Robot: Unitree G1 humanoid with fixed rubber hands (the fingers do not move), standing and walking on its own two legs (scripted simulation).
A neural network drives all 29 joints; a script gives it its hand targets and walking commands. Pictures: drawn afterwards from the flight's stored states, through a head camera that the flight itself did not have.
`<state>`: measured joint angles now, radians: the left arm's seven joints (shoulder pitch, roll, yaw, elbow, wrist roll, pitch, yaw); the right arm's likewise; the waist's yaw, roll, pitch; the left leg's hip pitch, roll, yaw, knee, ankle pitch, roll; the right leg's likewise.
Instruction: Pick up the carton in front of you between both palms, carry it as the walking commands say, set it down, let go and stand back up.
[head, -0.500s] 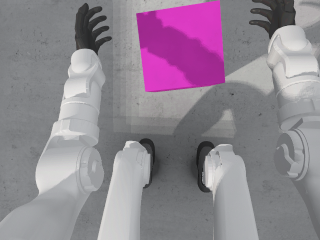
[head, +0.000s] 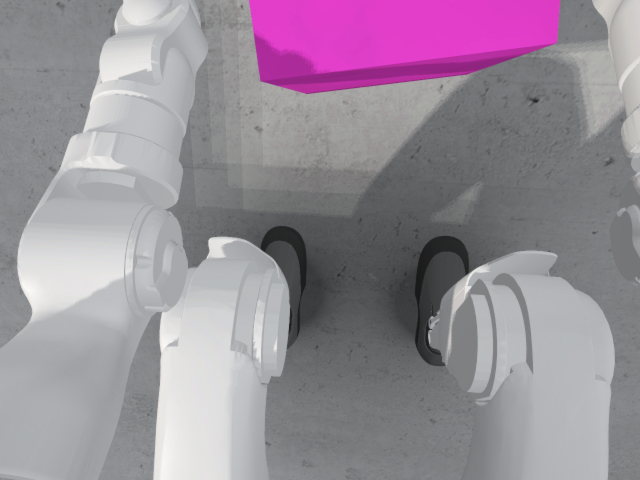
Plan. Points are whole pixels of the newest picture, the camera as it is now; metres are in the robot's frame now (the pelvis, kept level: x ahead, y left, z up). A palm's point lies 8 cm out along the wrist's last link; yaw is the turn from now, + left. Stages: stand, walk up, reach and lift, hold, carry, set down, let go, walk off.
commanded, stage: reach and lift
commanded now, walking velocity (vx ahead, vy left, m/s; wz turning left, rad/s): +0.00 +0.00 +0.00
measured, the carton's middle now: out of the picture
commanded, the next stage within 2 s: none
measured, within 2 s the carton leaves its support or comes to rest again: leaves its support in 0.82 s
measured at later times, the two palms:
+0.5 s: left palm out of the picture +0.55 +0.14 -0.18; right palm out of the picture +0.58 -0.17 -0.18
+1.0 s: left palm out of the picture +0.54 +0.13 -0.10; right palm out of the picture +0.55 -0.17 -0.11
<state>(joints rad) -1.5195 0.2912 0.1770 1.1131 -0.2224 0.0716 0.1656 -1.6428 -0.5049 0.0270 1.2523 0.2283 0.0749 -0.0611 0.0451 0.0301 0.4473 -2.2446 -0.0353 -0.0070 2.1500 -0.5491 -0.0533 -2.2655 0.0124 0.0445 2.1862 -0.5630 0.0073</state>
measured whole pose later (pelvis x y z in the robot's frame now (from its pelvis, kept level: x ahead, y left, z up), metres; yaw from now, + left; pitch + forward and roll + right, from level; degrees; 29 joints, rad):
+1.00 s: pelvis +0.01 +0.00 +0.01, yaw -2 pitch +40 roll +2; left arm -1.22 0.11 0.36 0.74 -0.08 0.28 0.18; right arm -1.34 -0.25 -0.14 0.87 0.03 0.31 -0.11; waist 0.03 0.05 0.15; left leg -2.26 -0.08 -0.05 2.14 -0.59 -0.09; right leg -2.29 0.04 0.05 2.16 -0.57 0.02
